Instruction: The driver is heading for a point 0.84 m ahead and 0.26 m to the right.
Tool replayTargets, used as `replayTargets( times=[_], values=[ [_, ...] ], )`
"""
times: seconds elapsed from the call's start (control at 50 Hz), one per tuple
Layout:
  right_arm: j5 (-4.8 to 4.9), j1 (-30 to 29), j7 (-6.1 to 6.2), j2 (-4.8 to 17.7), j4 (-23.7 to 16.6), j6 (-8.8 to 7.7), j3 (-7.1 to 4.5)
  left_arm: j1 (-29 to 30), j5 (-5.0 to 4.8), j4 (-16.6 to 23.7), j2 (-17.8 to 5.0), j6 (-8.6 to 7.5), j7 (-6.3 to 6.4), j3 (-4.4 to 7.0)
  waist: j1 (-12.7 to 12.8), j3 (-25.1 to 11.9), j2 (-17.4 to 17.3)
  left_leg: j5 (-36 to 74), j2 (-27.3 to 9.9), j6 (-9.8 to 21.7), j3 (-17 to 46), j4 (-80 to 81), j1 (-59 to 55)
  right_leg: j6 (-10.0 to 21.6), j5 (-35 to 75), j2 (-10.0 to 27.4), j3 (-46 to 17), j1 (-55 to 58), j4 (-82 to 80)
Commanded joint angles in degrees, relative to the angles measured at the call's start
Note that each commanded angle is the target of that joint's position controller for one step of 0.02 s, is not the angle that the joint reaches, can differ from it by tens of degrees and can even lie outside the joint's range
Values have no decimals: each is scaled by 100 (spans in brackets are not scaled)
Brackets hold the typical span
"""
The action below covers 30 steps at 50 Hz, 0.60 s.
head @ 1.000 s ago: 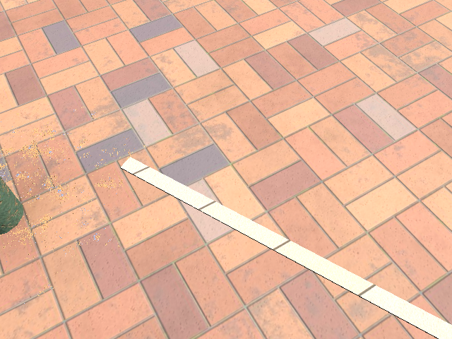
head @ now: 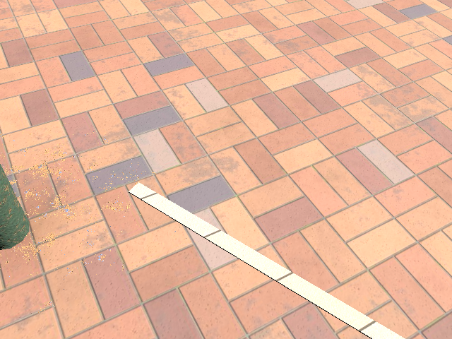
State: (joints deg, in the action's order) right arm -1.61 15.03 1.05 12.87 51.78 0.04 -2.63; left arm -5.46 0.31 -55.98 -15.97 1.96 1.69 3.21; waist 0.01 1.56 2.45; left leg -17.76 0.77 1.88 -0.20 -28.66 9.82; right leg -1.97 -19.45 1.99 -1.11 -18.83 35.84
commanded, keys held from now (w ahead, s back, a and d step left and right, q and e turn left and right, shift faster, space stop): no key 0.32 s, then w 0.68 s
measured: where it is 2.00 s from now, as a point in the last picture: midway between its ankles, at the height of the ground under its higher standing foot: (256, 248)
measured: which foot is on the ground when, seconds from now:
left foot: down 0.00-0.58, up 0.60-1.00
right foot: down 0.00-1.00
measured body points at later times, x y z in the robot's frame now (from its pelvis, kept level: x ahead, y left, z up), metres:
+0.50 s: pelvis +0.00 -0.02 +0.00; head -0.01 -0.02 +0.45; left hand +0.04 +0.26 -0.14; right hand +0.05 -0.29 -0.14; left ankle -0.03 +0.10 -0.74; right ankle -0.02 -0.13 -0.72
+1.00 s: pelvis +0.19 -0.03 -0.01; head +0.23 -0.04 +0.44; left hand +0.08 +0.21 -0.14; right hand +0.44 -0.25 -0.10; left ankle +0.38 +0.10 -0.71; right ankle +0.01 -0.14 -0.74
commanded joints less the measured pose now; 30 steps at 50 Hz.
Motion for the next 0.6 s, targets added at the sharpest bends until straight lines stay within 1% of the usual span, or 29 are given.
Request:
replayTargets(
  times=[0.02,0.04,0.06,0.08,0.1,0.12,0.14,0.16,0.18,0.22,0.32,0.34,0.36,0.38,0.4,0.42,0.44,0.46,0.48,0.5,0.52,0.54,0.56,0.58,0.6],
  values=[
    [74,-712,63,807,-276,-263,-79,108,11,164,-459,-110,19,127,235,85,-1074,1664,-1136,597,1138,1140,395,-73,32,116,-171,281,-36],
    [124,-613,63,785,-182,-256,-65,19,16,116,-390,-148,-1,98,256,-52,-939,2021,-1049,531,1000,945,189,-89,481,128,-123,486,-562],
    [157,-446,55,790,-80,-247,-64,5,30,88,-399,-171,-15,82,219,-150,-765,2116,-925,403,888,809,56,-93,1269,155,-138,738,-1104],
    [141,-262,42,821,-9,-243,-73,-16,31,67,-547,-167,-14,96,99,-277,-585,1897,-793,267,832,748,14,-78,2062,250,-228,1018,-1250],
    [86,-33,8,877,48,-243,-90,-77,-10,46,-773,-138,4,123,-82,-352,-352,1654,-656,184,818,793,205,-3,2462,343,-250,1340,-1134],
    [119,56,18,864,88,-211,-100,-125,-87,-61,-855,-111,-9,155,-127,-327,-125,1444,-491,111,650,941,171,110,1873,233,-159,1156,-1029],
    [133,-255,49,865,88,-173,-86,-179,-73,-98,-623,-106,-34,115,57,-227,-269,1057,-438,68,532,874,33,106,1467,172,-160,920,-1211],
    [156,-427,79,783,53,-131,-73,-157,-20,-148,-528,-108,-32,84,38,-161,-212,778,-425,77,480,878,52,81,1350,167,-160,825,-1334],
    [145,-494,100,732,61,-90,-58,-101,14,-167,-523,-115,-25,76,16,-73,-128,622,-430,89,485,917,104,62,1339,153,-156,777,-1402],
    [105,-481,108,737,124,-43,-56,-156,19,-235,-525,-145,4,71,4,-15,-118,312,-388,88,452,1002,173,41,1198,133,-127,792,-1445],
    [103,-560,90,708,271,-43,-33,-318,12,-357,-522,-208,62,41,33,86,-213,15,-337,64,403,1074,274,50,1033,126,-121,721,-1473],
    [111,-489,100,736,329,-34,-43,-416,4,-405,-492,-211,75,30,25,-36,-279,-522,-293,82,376,1118,231,64,576,30,-10,726,-1394],
    [149,-472,116,850,346,-15,-83,-441,-27,-407,-506,-212,95,38,3,11,-412,-1270,-294,162,434,1157,285,95,-107,-123,156,555,-1162],
    [191,-456,124,992,334,-4,-131,-437,-53,-369,-530,-225,107,49,-32,124,-608,-2060,-437,309,652,1269,383,144,-757,-242,299,256,-856],
    [224,-355,122,1084,332,-19,-163,-354,-60,-298,-527,-261,104,50,-100,282,-794,-2695,-738,495,1056,1519,429,186,-992,-291,384,-121,-497],
    [252,-203,117,1224,379,-60,-214,-291,-82,-230,-425,-319,74,35,-137,362,-1124,-3071,-1202,741,1655,1836,348,202,-712,-306,522,-388,61],
    [279,-98,117,1330,426,-115,-265,-295,-95,-192,-347,-380,27,19,-160,452,-1326,-3072,-1628,994,2182,2048,457,260,-466,-101,380,-475,589],
    [277,-124,115,1272,418,-170,-265,-344,-130,-190,-371,-432,-23,40,-114,536,-1277,-2857,-1829,1119,2393,2131,443,352,-548,69,242,-669,938],
    [279,-225,101,1202,373,-214,-257,-407,-170,-192,-360,-475,-68,47,-49,583,-1208,-2623,-1883,1138,2394,2119,358,448,-790,175,162,-818,1076],
    [322,-392,85,1178,306,-243,-252,-500,-207,-191,-308,-520,-108,35,61,597,-1142,-2394,-1833,1069,2219,2055,367,552,-890,241,144,-717,764],
    [380,-668,67,1175,230,-258,-249,-686,-207,-251,-264,-566,-134,32,243,581,-1047,-2040,-1606,916,1808,1926,655,633,-657,202,256,-131,98],
    [413,-888,45,1148,184,-246,-241,-1075,-176,-445,-231,-603,-147,59,467,452,-917,-1713,-1256,756,1291,1615,1078,638,32,-39,573,800,-622],
    [380,-892,23,1029,170,-237,-209,-1514,-122,-674,-250,-606,-152,103,591,335,-689,-1426,-909,628,886,1044,1402,549,435,-277,690,1509,-926],
    [320,-887,-13,744,141,-261,-122,-2034,-92,-814,-362,-612,-156,143,704,106,-59,-970,-539,414,387,-144,1878,618,138,200,-101,2193,-1300],
    [213,-869,-51,364,-1,-320,-17,-2525,-104,-791,-869,-621,-133,219,717,-179,1385,-1096,11,-12,-331,-2179,2856,1132,-657,1499,-2271,2809,-2194]
  ],
)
